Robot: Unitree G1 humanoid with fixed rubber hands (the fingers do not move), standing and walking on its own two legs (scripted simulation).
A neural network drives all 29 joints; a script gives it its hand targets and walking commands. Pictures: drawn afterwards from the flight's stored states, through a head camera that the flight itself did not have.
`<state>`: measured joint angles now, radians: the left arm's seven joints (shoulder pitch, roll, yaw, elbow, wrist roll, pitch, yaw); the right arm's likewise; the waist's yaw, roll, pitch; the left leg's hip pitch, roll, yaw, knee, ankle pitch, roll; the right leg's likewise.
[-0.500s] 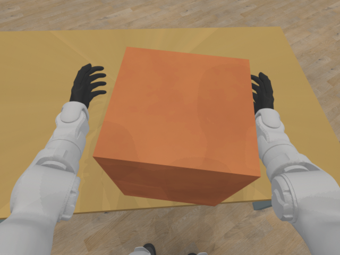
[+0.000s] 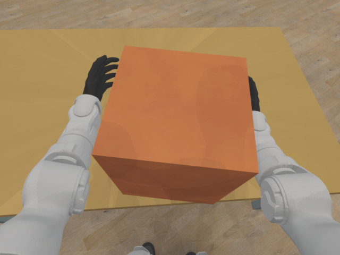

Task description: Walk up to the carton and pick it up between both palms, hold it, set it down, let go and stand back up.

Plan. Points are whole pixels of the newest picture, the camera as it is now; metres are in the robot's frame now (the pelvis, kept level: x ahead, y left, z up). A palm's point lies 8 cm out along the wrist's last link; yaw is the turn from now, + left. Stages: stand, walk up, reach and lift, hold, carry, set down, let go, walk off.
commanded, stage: reach and lift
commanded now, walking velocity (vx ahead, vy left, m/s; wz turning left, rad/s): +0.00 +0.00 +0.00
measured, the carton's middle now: (175, 136) +0.39 +0.00 +0.01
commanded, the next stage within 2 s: none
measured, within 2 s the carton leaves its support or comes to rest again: neither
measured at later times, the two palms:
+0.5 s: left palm (102, 95) +0.47 +0.17 +0.06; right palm (248, 109) +0.44 -0.18 +0.04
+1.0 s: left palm (102, 95) +0.47 +0.17 +0.06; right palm (248, 110) +0.44 -0.18 +0.04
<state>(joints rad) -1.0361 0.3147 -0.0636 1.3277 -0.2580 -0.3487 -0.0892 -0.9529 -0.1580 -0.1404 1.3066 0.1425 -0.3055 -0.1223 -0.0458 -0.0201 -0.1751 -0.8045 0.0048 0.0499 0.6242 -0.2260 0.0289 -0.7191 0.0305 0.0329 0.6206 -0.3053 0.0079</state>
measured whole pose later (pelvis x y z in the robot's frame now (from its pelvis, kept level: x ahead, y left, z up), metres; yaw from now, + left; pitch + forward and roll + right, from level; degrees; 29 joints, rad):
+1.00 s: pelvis +0.00 +0.00 +0.00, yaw +0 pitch +23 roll -1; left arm -1.05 0.25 0.15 1.38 0.02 -0.43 -0.11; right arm -0.95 -0.09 -0.48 1.30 -0.22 -0.38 -0.13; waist -0.05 -0.04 -0.16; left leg -0.80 0.00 0.05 0.62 -0.22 0.03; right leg -0.72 0.03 0.03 0.62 -0.30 0.01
